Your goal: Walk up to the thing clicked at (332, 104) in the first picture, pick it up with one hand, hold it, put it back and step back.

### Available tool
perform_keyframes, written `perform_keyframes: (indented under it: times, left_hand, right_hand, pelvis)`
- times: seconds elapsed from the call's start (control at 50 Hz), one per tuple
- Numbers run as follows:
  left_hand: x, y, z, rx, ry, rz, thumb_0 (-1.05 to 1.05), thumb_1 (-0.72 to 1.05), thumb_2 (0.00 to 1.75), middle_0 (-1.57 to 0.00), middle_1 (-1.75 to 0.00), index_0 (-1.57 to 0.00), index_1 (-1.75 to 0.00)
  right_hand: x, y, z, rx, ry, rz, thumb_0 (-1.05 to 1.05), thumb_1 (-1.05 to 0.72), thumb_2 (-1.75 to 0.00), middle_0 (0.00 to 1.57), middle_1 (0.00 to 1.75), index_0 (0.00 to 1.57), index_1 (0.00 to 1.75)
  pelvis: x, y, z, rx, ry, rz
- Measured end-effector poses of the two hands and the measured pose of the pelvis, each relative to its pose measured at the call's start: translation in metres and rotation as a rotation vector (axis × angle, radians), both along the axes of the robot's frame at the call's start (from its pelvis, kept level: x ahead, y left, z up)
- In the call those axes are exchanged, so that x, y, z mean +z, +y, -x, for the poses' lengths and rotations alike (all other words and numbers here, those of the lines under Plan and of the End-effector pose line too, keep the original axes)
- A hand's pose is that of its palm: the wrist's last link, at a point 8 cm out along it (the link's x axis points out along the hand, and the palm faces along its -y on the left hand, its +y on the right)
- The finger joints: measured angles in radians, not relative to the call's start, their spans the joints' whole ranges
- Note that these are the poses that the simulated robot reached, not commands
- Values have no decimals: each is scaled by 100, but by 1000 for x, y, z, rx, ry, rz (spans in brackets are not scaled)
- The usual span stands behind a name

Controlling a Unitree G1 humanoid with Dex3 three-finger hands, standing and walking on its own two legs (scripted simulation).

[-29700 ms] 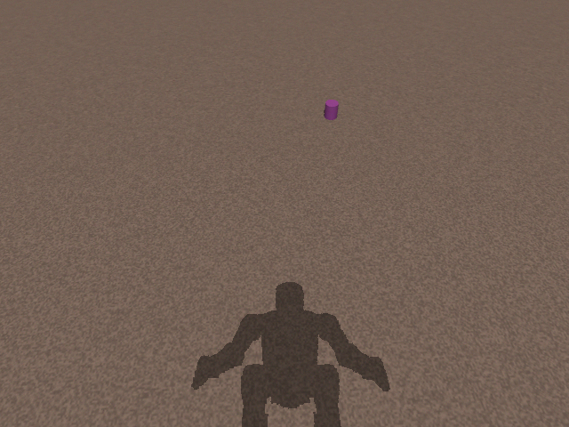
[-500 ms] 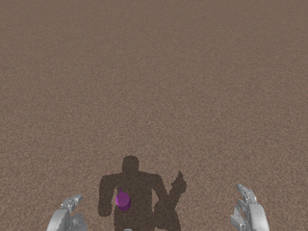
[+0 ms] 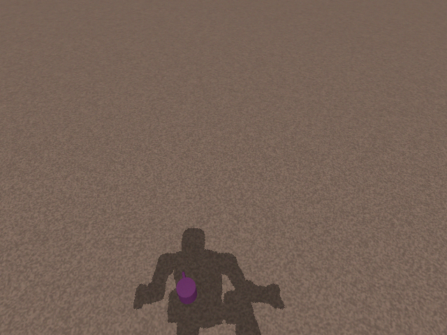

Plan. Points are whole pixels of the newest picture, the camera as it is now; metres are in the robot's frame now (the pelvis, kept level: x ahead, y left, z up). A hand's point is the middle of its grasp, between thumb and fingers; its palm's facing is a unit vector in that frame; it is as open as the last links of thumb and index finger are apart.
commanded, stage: stand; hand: left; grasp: from above
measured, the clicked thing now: (186, 286) +0.42 +0.17 -0.71
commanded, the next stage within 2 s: none
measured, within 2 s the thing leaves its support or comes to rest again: neither
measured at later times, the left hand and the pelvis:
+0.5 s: hand out of the picture +0.02 +0.24 -0.14, palm faces +0.04 -0.94 -0.34, open 7.4 cm; pelvis -0.01 +0.00 +0.02, yaw +1 degrees
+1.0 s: hand out of the picture +0.07 +0.23 -0.14, palm faces +0.03 -0.95 -0.33, open 7.4 cm; pelvis +0.01 -0.01 +0.02, yaw +1 degrees
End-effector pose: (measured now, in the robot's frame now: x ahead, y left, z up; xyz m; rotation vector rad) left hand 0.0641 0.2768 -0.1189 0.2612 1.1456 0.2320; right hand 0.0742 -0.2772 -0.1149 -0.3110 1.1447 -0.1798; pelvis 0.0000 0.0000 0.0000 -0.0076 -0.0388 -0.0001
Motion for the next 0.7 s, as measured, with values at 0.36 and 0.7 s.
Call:
perform_keyframes:
  times: [0.36, 0.7]
  left_hand:
    - [10, 5, 45, 43, 131, -1, 0, 91, 90, -20, -30, -20, -30]
    - [10, -3, 34, 35, 146, 4, 0, 91, 90, -20, -30, -20, -30]
  right_hand:
    - [4, 5, 18, -28, 71, -35, 1, -91, -90, 21, 30, 20, 30]
    - [8, -15, 20, -36, 115, -12, 1, -91, -90, 21, 30, 20, 30]
  pelvis:
    - [18, 1, 9, 14, -36, -3]
    - [20, -9, 2, 16, -30, -1]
